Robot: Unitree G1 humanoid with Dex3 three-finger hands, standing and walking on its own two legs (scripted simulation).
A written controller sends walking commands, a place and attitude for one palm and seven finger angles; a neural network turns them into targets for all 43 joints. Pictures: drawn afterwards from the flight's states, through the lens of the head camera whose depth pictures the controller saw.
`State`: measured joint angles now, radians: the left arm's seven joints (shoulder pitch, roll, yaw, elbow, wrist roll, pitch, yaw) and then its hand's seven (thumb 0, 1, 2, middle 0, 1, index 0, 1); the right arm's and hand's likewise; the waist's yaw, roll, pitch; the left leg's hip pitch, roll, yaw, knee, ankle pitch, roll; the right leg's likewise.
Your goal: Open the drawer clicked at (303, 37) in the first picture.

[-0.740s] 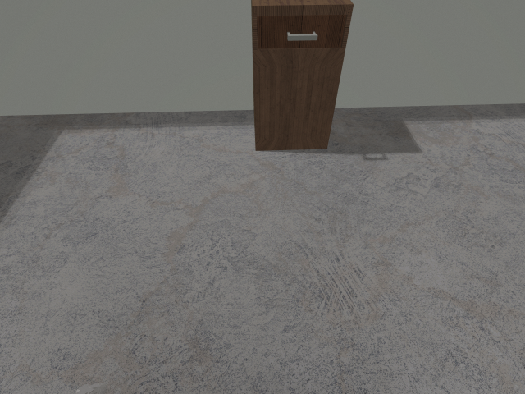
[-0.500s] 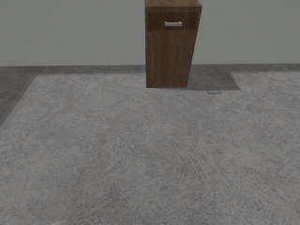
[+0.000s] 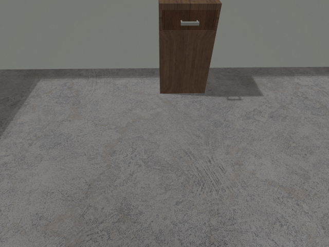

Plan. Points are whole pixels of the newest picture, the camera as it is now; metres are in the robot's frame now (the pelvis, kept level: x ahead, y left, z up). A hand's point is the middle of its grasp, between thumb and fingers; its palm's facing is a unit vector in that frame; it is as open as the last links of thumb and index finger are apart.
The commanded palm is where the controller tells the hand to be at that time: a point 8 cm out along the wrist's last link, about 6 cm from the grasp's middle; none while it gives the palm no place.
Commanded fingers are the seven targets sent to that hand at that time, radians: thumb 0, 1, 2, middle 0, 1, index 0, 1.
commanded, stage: stand and wait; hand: left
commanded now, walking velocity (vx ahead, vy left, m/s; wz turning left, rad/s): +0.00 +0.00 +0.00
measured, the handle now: (189, 22) +1.61 -0.10 -0.08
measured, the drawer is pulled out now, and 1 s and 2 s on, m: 0.00 0.00 0.00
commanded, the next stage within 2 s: look at it before walking up in 0.08 s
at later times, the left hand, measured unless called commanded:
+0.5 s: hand out of the picture +0.08 +0.25 -0.15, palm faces -0.04 -0.94 -0.33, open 7.4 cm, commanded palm none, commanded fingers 0.00 0.90 0.90 -0.20 -0.30 -0.20 -0.30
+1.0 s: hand out of the picture +0.07 +0.23 -0.17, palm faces -0.08 -0.96 -0.28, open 7.4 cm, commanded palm none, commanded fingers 0.00 0.90 0.90 -0.20 -0.30 -0.20 -0.30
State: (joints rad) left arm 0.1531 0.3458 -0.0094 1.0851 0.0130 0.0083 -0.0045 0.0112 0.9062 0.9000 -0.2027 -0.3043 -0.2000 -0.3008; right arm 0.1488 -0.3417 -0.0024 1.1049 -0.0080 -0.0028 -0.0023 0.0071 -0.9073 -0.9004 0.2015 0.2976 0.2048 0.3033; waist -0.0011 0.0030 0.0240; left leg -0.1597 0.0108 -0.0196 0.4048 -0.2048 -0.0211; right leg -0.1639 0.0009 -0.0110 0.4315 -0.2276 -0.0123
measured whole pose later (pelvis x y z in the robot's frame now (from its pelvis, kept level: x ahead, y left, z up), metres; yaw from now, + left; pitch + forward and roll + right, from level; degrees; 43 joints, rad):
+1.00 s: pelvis +0.03 +0.00 -0.01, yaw -4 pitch -1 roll +1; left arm 0.25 0.29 0.01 1.06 0.03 0.04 -0.02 0.01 0.91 0.90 -0.20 -0.30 -0.20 -0.30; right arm 0.18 -0.28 -0.01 1.07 -0.02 0.00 0.00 0.00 -0.91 -0.90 0.20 0.30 0.20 0.30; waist 0.02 -0.01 -0.01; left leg -0.16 0.03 0.05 0.48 -0.30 -0.02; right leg -0.22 0.02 0.05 0.55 -0.36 -0.02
